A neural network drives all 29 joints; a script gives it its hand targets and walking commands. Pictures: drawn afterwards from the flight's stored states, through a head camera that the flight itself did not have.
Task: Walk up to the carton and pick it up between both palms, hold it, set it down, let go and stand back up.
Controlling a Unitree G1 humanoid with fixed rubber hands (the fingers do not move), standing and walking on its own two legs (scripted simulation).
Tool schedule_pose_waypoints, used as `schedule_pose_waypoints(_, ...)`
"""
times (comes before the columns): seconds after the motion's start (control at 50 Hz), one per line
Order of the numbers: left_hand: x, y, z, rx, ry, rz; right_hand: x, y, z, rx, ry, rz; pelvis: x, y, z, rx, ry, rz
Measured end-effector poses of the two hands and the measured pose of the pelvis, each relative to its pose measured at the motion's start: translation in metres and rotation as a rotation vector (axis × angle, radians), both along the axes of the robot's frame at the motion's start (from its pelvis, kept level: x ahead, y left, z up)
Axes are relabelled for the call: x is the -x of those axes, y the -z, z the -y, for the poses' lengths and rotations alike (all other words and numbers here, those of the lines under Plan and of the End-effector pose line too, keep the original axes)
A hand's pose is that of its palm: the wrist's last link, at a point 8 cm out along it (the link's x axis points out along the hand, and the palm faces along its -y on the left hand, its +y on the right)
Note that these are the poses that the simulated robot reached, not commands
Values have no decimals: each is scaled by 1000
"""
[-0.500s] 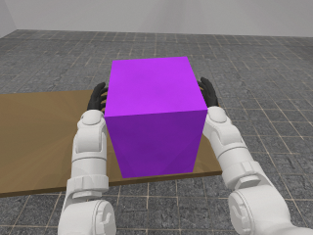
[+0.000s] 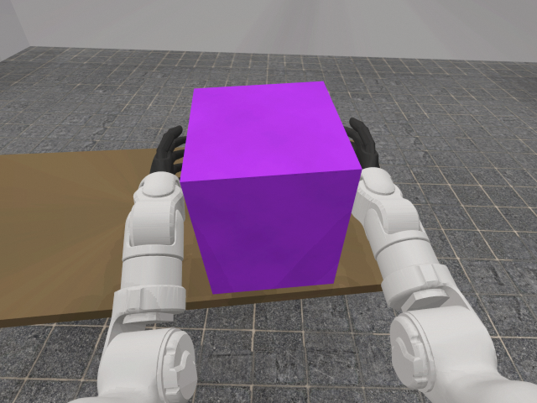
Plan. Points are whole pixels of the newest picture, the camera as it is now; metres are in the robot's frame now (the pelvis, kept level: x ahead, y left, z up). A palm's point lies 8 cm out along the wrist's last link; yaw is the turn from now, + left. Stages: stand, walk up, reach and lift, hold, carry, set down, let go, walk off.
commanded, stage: reach and lift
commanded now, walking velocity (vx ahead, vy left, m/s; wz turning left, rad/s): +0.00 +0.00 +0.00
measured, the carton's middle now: (266, 190) +0.40 +0.00 +0.15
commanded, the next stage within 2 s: hold in 0.18 s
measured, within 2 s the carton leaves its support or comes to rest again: neither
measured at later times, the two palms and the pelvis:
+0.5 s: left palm (152, 178) +0.38 +0.16 +0.20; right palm (354, 159) +0.39 -0.13 +0.21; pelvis +0.02 +0.00 +0.00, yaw +0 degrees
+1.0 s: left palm (166, 173) +0.37 +0.14 +0.21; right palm (370, 158) +0.38 -0.15 +0.22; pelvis +0.01 -0.01 +0.00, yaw +0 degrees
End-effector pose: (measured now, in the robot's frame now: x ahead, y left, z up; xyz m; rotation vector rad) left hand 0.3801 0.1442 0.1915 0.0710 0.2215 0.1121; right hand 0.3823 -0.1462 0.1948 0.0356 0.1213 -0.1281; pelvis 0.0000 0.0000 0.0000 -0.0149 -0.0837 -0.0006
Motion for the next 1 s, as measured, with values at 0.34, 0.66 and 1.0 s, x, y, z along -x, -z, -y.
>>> schedule_pose_waypoints(0.34, -4, -5, 0, 39, 2, 5, -7, -19, 0, 30, -7, 5, -15, -1, 9, -4, -11, 33)
schedule_pose_waypoints(0.66, 10, -12, -22, 29, -33, 33, -4, -27, -22, -12, -38, 30, -11, 0, -4, 5, -4, 19)
schedule_pose_waypoints(1.0, 7, -15, 5, 15, -12, 6, 1, -22, 5, -3, -16, 3, -6, 0, 8, -1, 0, 10)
